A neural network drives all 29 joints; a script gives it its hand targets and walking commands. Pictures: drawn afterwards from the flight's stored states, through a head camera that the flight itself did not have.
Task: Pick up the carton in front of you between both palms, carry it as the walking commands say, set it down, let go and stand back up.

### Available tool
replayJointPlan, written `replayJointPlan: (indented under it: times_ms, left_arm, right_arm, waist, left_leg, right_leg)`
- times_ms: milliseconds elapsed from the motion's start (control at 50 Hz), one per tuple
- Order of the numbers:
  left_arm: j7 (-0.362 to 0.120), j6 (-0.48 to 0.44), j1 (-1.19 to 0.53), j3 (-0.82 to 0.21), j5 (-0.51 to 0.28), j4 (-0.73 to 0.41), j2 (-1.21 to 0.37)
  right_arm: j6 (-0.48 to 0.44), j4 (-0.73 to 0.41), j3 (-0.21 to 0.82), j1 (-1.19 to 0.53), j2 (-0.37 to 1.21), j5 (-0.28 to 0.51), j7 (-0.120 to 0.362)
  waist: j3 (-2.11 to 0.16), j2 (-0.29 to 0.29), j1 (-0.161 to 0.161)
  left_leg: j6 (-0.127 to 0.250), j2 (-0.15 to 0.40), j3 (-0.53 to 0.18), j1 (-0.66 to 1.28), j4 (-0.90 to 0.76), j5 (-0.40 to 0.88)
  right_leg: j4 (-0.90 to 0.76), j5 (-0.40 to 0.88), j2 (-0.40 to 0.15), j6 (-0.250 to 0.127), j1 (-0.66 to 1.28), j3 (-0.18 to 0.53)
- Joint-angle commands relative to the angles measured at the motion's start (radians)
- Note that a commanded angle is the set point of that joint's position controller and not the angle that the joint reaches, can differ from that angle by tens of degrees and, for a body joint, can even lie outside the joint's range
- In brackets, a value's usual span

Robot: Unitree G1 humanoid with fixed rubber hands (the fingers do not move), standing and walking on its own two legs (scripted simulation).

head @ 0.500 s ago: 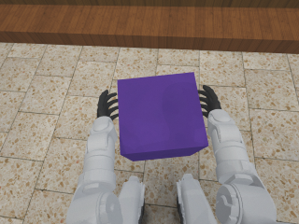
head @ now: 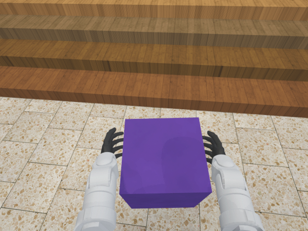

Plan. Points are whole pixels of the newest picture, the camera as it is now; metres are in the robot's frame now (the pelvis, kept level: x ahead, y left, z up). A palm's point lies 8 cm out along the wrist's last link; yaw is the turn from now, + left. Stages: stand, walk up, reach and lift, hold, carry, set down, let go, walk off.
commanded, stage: reach and lift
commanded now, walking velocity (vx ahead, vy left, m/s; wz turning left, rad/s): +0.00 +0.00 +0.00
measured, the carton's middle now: (162, 166) +0.32 +0.00 -0.08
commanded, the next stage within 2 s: hold in 1.18 s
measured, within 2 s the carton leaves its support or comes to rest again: neither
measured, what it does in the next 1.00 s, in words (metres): stands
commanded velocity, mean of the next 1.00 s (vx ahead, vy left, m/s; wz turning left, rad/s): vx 0.00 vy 0.00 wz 0.00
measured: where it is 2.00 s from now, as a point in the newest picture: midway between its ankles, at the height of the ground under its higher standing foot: outside the picture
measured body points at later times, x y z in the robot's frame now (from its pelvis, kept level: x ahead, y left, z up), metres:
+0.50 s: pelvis -0.01 +0.00 +0.02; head -0.03 +0.00 +0.47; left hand +0.31 +0.15 +0.05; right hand +0.30 -0.15 +0.04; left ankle +0.02 +0.13 -0.72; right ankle +0.03 -0.13 -0.72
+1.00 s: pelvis +0.01 +0.00 +0.03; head -0.02 +0.00 +0.48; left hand +0.32 +0.15 +0.06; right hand +0.31 -0.15 +0.05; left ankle +0.02 +0.13 -0.72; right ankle +0.03 -0.13 -0.72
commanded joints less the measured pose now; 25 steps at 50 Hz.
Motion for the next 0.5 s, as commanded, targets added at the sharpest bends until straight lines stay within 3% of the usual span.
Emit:
replayJointPlan:
  times_ms: [0,100,260,480]
  left_arm:
    - [-0.282,0.063,-0.386,-0.608,-0.163,0.079,-1.037]
    - [-0.293,0.13,-0.355,-0.6,-0.163,0.037,-1.013]
    - [-0.323,0.171,-0.452,-0.478,-0.104,0.092,-0.983]
    - [-0.335,0.162,-0.54,-0.502,-0.12,0.063,-0.991]
  right_arm:
    - [-0.005,-0.071,0.599,-0.525,0.97,0.196,0.245]
    - [0.069,-0.122,0.598,-0.494,0.956,0.197,0.247]
    - [0.111,-0.042,0.472,-0.577,0.942,0.141,0.27]
    - [0.105,-0.078,0.503,-0.652,0.973,0.149,0.274]
  waist:
    - [-0.335,-0.017,-0.006]
    - [-0.203,-0.01,-0.004]
    - [-0.034,0.002,-0.003]
    - [-0.132,-0.017,-0.007]
  left_leg:
    - [0.004,-0.069,-0.012,0.234,-0.165,0.32]
    - [0.007,-0.055,-0.012,0.319,-0.265,0.308]
    - [0.019,-0.042,0.003,0.293,-0.332,0.069]
    - [0.019,-0.046,0.011,0.347,-0.328,0.11]
  right_leg:
    - [-0.138,0.31,0.08,-0.018,0.349,0.009]
    - [-0.241,0.284,0.073,-0.016,0.432,0.006]
    - [-0.293,0.063,0.064,-0.027,0.429,-0.009]
    - [-0.298,0.106,0.062,-0.019,0.493,-0.009]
